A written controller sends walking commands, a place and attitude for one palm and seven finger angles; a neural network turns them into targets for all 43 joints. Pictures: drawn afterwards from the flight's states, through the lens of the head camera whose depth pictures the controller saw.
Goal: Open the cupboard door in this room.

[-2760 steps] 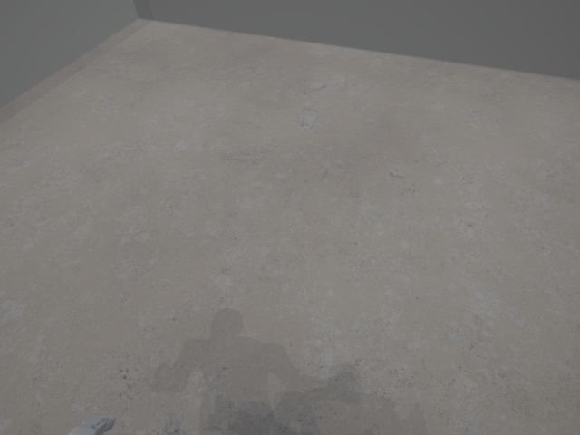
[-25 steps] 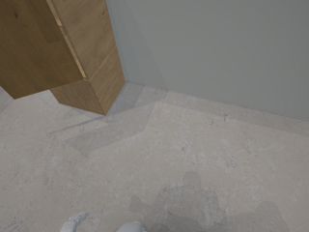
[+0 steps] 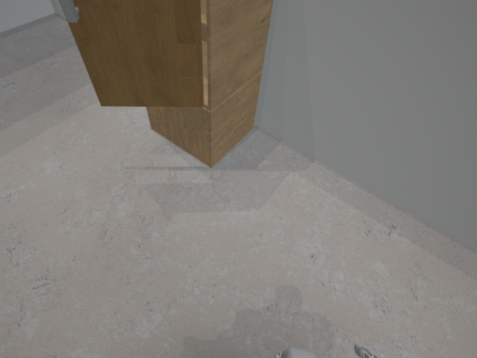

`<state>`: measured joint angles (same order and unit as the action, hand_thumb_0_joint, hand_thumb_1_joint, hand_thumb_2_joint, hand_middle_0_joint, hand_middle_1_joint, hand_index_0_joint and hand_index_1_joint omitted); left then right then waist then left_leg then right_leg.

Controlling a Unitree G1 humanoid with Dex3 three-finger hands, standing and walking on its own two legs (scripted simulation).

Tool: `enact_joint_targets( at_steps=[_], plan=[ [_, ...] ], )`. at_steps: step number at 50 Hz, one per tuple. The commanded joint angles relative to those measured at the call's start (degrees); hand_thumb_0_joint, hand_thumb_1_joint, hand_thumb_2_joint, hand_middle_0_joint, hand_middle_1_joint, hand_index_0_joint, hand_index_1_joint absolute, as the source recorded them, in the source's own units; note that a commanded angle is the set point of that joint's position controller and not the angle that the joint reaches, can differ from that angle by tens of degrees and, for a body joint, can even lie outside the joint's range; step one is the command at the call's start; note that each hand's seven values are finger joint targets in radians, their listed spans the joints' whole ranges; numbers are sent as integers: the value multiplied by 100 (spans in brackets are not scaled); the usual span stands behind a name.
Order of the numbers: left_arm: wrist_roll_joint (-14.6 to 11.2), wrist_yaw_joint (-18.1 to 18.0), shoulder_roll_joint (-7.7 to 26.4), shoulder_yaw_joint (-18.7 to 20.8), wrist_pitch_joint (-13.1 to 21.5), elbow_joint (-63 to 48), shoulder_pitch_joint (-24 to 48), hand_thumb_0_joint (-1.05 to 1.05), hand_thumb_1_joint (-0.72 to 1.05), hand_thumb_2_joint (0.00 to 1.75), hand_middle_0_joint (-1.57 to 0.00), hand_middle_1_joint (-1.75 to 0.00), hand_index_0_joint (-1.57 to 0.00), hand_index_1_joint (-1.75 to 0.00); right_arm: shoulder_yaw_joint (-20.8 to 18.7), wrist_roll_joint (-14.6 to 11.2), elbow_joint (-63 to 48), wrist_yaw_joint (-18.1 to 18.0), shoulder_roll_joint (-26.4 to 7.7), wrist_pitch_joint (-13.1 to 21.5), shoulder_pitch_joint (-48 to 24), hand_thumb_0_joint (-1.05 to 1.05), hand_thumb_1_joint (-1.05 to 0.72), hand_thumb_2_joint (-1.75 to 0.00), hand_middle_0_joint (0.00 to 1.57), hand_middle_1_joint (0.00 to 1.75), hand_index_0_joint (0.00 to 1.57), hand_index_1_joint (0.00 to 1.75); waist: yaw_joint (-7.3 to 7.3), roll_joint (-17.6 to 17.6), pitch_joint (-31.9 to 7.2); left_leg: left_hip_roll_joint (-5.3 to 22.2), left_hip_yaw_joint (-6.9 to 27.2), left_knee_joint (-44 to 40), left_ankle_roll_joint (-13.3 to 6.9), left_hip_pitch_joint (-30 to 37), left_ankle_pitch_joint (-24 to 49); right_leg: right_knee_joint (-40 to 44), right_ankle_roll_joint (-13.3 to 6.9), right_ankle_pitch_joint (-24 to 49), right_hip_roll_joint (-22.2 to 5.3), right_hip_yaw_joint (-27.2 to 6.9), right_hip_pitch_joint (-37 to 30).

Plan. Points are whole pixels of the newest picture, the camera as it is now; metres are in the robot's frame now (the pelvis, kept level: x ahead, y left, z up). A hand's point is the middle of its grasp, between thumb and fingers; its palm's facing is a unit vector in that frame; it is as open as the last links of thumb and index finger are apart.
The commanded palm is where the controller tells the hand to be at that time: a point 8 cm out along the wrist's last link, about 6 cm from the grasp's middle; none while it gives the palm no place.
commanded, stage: turn to face it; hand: left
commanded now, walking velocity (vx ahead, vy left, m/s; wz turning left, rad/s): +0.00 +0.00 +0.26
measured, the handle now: out of the picture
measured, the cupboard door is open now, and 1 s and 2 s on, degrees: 41 41 41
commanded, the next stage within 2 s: take the last steps up to it in 0.06 s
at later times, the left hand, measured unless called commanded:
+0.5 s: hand out of the picture +0.02 +0.17 -0.15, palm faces +0.19 -0.96 -0.22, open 7.3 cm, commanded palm none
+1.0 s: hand (79, 313) +0.19 +0.32 -0.16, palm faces +0.28 -0.94 -0.18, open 7.4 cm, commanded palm none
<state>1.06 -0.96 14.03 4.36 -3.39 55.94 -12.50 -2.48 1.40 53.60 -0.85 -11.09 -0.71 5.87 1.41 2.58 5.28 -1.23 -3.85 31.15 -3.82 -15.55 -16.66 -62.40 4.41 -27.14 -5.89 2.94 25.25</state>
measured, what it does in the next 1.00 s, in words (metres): walks ahead: right foot, then left foot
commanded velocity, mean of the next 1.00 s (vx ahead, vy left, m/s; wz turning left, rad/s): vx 0.26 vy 0.11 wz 0.13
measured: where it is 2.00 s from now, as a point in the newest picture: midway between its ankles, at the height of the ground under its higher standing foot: (187, 284)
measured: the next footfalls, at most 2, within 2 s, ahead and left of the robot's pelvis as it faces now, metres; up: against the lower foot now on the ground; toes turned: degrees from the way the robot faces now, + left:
right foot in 0.32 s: +0.03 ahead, -0.14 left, +0.00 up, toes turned +0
left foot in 0.72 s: +0.17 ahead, +0.20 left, +0.00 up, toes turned +20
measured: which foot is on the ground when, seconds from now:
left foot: down 0.00-0.30, up 0.32-0.70, down 0.72-1.00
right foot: up 0.00-0.30, down 0.32-0.72, up 0.74-1.00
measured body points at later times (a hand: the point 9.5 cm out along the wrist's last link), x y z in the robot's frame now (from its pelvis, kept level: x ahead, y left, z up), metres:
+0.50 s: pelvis +0.03 -0.02 +0.01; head +0.06 -0.03 +0.46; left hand +0.01 +0.22 -0.14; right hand +0.07 -0.26 -0.15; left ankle +0.02 +0.12 -0.65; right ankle -0.01 -0.14 -0.73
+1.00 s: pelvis +0.17 +0.13 +0.01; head +0.20 +0.14 +0.46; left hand +0.18 +0.37 -0.15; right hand +0.26 -0.09 -0.14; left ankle +0.14 +0.18 -0.73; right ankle +0.24 +0.02 -0.66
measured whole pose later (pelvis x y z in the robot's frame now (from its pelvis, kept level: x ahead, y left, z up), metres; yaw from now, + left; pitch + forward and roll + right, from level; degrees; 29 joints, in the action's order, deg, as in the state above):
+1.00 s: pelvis +0.17 +0.13 +0.01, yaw +13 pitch +1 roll +1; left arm 1.8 0.7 9.7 4.1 0.4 57.7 -10.9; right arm -2.8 1.4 58.9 -1.0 -9.5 3.9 14.4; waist 1.2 1.9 2.5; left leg -3.7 -9.1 19.6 -5.3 -8.0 -12.9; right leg -61.6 1.1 -13.7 -7.3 4.8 34.2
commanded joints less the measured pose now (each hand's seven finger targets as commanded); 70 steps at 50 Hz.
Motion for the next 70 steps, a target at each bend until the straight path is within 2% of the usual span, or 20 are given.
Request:
enact_joint_targets(
  at_steps=[1,9,13,14,15,16,20,32,35,36,37,40,44,58,61,62,63,64,66,70],
  plan=[
    [2,10,255,7,151,-353,-94,0,90,90,-20,-30,-20,-30,-176,-27,-134,-94,-973,96,607,0,-90,-90,20,30,20,30,-167,-821,-836,1529,1231,-1105,-641,1026,3844,-19,42,426,13,-230,298],
    [-18,0,58,-67,181,-442,242,0,90,90,-20,-30,-20,-30,-193,25,54,-68,-928,38,824,0,-90,-90,20,30,20,30,-271,-1099,-732,1455,1604,-1212,-669,725,2383,1551,-42,135,251,-63,-354],
    [11,66,84,-9,328,-264,-342,0,90,90,-20,-30,-20,-30,-223,-13,54,-15,-908,14,645,0,-90,-90,20,30,20,30,37,-880,-622,1027,1688,-992,-413,-270,-273,3432,-176,789,467,253,-1816],
    [47,46,295,57,399,-161,-656,0,90,90,-20,-30,-20,-30,-217,-49,43,17,-724,28,616,0,-90,-90,20,30,20,30,192,-288,-533,619,1354,-343,-156,-1102,-913,4114,-289,628,80,-150,-2668],
    [123,-4,801,177,458,-94,-1014,0,90,90,-20,-30,-20,-30,-162,-106,-91,76,-367,51,614,0,-90,-90,20,30,20,30,346,1263,-470,-135,558,1108,220,-2465,-1636,4959,-806,-574,-1400,-2014,-3440],
    [59,-20,1019,190,431,-137,-1164,0,90,90,-20,-30,-20,-30,-203,-4,-282,112,-579,23,189,0,-90,-90,20,30,20,30,505,1329,-41,-133,557,2488,348,-2790,-1831,5552,-1308,-1039,-2370,-3007,-2639],
    [5,-34,295,43,664,-173,-289,0,90,90,-20,-30,-20,-30,-276,23,130,252,-490,-75,567,0,-90,-90,20,30,20,30,-188,710,284,431,776,3599,520,-2373,70,5452,-881,506,-1427,-1129,-1656],
    [99,-12,627,109,708,459,-1131,0,90,90,-20,-30,-20,-30,-88,-56,-59,409,-176,88,-185,0,-90,-90,20,30,20,30,127,1067,94,275,-330,749,419,-1212,-36,4575,-807,3082,-1511,311,-2254],
    [62,27,585,110,673,399,-850,0,90,90,-20,-30,-20,-30,-210,6,395,271,-685,205,1452,0,-90,-90,20,30,20,30,-684,219,-794,22,-609,-363,221,1456,229,2350,-520,3706,-1049,881,-1388],
    [-19,90,213,54,625,212,-1047,0,90,90,-20,-30,-20,-30,-402,86,522,167,-1385,251,2197,0,-90,-90,20,30,20,30,-944,-1441,-1512,1412,1336,-445,-341,2848,521,668,-243,1378,-263,1176,104],
    [-36,87,-8,-19,617,-70,-551,0,90,90,-20,-30,-20,-30,-477,50,672,57,-1683,207,2732,0,-90,-90,20,30,20,30,-1097,-1781,-1676,2224,2579,-1219,-815,2954,769,-634,-328,-831,187,576,947],
    [13,94,-41,-41,557,-21,-89,0,90,90,-20,-30,-20,-30,-286,22,365,-26,-1033,281,1489,0,-90,-90,20,30,20,30,-553,-979,-666,2121,2107,-1788,-759,1036,-723,-1524,-551,273,-352,-175,1289],
    [77,148,-272,-40,430,197,-544,0,90,90,-20,-30,-20,-30,-119,0,354,-37,-559,469,1245,0,-90,-90,20,30,20,30,-99,-680,-335,1619,1030,-2118,-664,558,819,-678,-401,1037,-335,-95,915],
    [35,181,-276,-105,497,-530,1064,0,90,90,-20,-30,-20,-30,-14,45,905,-59,-465,475,2330,0,-90,-90,20,30,20,30,-371,-495,118,1569,250,-1653,-553,1714,3614,2176,-636,1465,150,306,692],
    [33,141,-100,-51,602,-208,-117,0,90,90,-20,-30,-20,-30,-10,-10,1001,-74,-589,462,2158,0,-90,-90,20,30,20,30,210,-362,-469,1322,22,-167,-276,1449,5065,3004,-841,1627,583,551,-1172],
    [42,106,164,47,673,51,-1010,0,90,90,-20,-30,-20,-30,-11,-82,932,-62,-577,488,1981,0,-90,-90,20,30,20,30,593,-217,-924,1006,-136,993,-55,525,4477,3210,-1046,2294,258,86,-2743],
    [55,42,732,198,721,272,-1822,0,90,90,-20,-30,-20,-30,-24,-167,794,-34,-369,532,2109,0,-90,-90,20,30,20,30,734,796,-1562,125,-476,2799,256,-1102,1470,3606,-1794,3454,-1430,-2243,-4287],
    [-60,39,974,215,705,337,-1795,0,90,90,-20,-30,-20,-30,-35,-163,741,-38,-385,479,2050,0,-90,-90,20,30,20,30,573,949,-1599,-107,-1,4376,337,-1629,-1660,4318,-2340,3672,-2378,-3371,-3968],
    [-68,-44,397,87,653,64,-717,0,90,90,-20,-30,-20,-30,-59,-72,629,-8,-183,354,1329,0,-90,-90,20,30,20,30,247,64,-341,529,650,4375,303,-1946,-802,4752,-1878,2461,-1859,-2320,-2128],
    [0,-17,-124,-85,791,140,-328,0,90,90,-20,-30,-20,-30,-7,-7,920,69,239,153,1892,0,-90,-90,20,30,20,30,-281,518,-348,651,240,2780,553,-1002,-60,5076,-1235,2842,-932,-496,-1083]
  ],
)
